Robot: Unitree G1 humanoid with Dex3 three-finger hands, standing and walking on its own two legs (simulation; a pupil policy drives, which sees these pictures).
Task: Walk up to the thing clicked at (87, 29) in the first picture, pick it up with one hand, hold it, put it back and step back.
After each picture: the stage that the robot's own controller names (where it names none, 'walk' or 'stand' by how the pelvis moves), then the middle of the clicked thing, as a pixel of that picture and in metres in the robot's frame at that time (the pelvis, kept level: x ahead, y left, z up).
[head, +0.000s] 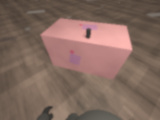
stand; (88, 33) +0.99 +0.08 -0.02
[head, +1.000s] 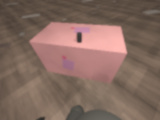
walk; (79, 37) +0.86 +0.22 -0.01
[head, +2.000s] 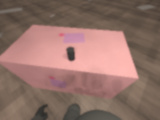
stand; (71, 54) +0.50 +0.21 +0.01
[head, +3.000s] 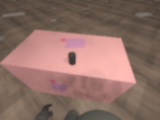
stand; (72, 58) +0.51 +0.19 -0.02
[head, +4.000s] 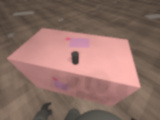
stand; (75, 58) +0.51 +0.17 -0.01
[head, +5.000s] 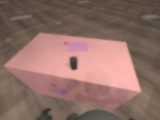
stand; (73, 63) +0.47 +0.18 -0.02
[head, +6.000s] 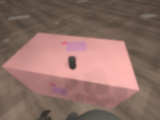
stand; (72, 63) +0.47 +0.19 -0.02
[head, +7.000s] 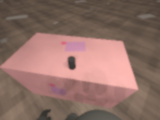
stand; (71, 63) +0.47 +0.19 -0.02
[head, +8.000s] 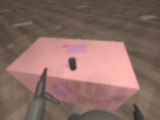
rise first; (72, 64) +0.47 +0.21 -0.02
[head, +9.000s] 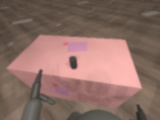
go down; (73, 62) +0.47 +0.21 -0.02
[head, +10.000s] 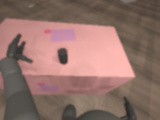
go down; (63, 56) +0.45 +0.20 +0.03
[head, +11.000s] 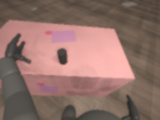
approach; (62, 57) +0.45 +0.20 +0.03
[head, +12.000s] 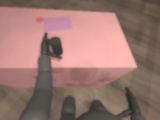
close in; (56, 47) +0.48 +0.21 +0.07
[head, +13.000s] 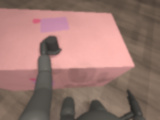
lift; (53, 45) +0.49 +0.22 +0.07
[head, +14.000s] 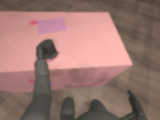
lift; (50, 49) +0.47 +0.23 +0.08
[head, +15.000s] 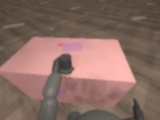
lift; (66, 64) +0.32 +0.17 +0.16
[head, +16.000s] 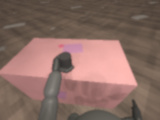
hold; (66, 62) +0.33 +0.17 +0.17
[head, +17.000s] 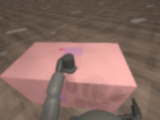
hold; (69, 63) +0.33 +0.15 +0.18
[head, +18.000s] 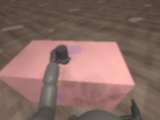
crouch; (63, 55) +0.38 +0.20 +0.19
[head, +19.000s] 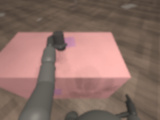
lower; (59, 41) +0.49 +0.20 +0.18
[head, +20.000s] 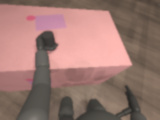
lower; (49, 41) +0.52 +0.23 +0.07
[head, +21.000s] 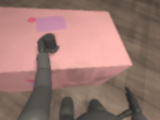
lower; (51, 43) +0.51 +0.22 +0.07
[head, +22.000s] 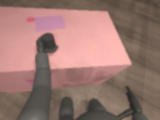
lower; (50, 43) +0.51 +0.23 +0.07
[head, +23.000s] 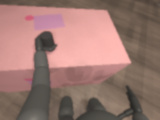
lower; (48, 42) +0.51 +0.23 +0.08
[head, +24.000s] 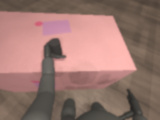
open; (56, 48) +0.48 +0.21 +0.07
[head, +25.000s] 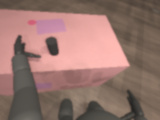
sink last; (52, 47) +0.49 +0.21 +0.06
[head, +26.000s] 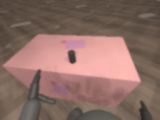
stand; (72, 57) +0.52 +0.22 +0.04
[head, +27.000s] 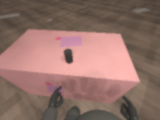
stand; (68, 56) +0.49 +0.21 +0.04
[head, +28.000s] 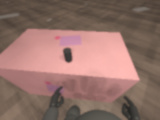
stand; (68, 55) +0.49 +0.22 +0.04
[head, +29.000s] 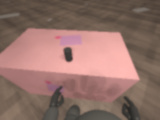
stand; (68, 54) +0.50 +0.22 +0.04
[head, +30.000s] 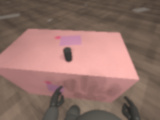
stand; (68, 54) +0.50 +0.22 +0.04
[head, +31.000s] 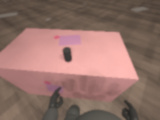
stand; (67, 54) +0.50 +0.22 +0.04
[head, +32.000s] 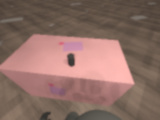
stand; (71, 60) +0.51 +0.21 -0.02
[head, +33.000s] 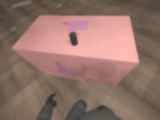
walk; (73, 39) +0.65 +0.21 +0.00
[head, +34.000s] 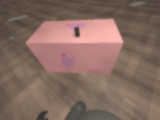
walk; (77, 32) +0.94 +0.25 -0.01
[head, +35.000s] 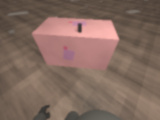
stand; (79, 28) +1.11 +0.23 -0.01
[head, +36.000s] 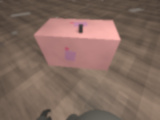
stand; (80, 28) +1.11 +0.20 -0.02
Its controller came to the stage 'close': yes
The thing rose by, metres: 0.20
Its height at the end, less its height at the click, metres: +0.00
